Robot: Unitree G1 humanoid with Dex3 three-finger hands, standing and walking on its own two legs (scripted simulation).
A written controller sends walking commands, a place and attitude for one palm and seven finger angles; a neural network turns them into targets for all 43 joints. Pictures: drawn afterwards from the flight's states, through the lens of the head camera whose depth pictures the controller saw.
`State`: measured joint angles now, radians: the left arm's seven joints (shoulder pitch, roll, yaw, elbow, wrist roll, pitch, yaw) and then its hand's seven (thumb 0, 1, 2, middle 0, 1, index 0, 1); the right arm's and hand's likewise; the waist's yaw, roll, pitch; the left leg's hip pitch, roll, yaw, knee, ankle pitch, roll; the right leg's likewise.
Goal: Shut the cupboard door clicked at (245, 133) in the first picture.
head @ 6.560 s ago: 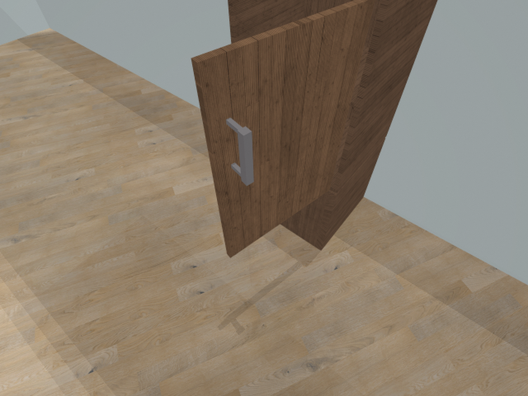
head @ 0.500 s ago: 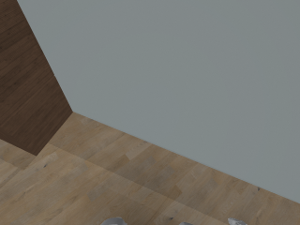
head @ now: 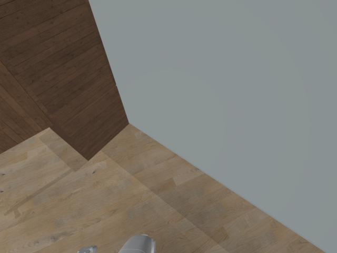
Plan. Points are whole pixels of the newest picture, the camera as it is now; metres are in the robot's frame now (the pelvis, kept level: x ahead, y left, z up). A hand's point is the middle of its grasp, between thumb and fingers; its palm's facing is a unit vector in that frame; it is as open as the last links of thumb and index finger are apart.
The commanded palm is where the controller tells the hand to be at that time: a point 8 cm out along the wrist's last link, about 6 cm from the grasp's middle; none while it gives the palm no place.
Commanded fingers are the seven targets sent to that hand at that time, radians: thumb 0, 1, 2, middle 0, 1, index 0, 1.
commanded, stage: turn to face it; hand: left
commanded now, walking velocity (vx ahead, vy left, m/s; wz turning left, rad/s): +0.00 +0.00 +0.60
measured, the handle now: out of the picture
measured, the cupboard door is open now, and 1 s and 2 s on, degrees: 78 78 78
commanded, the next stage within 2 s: take the last steps up to it in 1.06 s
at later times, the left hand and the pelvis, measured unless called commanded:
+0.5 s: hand out of the picture +0.05 +0.25 -0.16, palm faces +0.31 -0.91 -0.27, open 7.4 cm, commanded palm none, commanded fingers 0.00 0.90 0.90 -0.20 -0.30 -0.20 -0.30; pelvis +0.02 +0.02 +0.00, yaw +17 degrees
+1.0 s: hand out of the picture -0.06 +0.19 -0.18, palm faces +0.60 -0.77 -0.22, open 7.3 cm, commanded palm none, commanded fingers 0.00 0.90 0.90 -0.20 -0.30 -0.20 -0.30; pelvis +0.03 +0.01 -0.01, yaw +36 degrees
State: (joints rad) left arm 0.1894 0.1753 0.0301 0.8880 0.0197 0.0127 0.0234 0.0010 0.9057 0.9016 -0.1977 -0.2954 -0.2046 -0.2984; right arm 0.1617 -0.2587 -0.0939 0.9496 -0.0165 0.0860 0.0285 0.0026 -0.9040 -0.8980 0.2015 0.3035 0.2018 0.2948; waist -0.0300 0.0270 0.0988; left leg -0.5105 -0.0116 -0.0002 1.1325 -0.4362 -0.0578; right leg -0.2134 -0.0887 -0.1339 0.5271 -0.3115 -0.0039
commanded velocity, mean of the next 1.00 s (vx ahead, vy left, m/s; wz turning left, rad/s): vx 0.00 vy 0.00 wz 0.52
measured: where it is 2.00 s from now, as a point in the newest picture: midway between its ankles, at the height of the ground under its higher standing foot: outside the picture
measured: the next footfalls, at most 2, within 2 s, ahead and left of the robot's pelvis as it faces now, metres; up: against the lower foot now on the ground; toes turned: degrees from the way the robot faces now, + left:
left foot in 0.22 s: +0.03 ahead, +0.14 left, +0.00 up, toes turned +14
right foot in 0.60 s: +0.11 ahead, -0.11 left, +0.00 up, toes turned +19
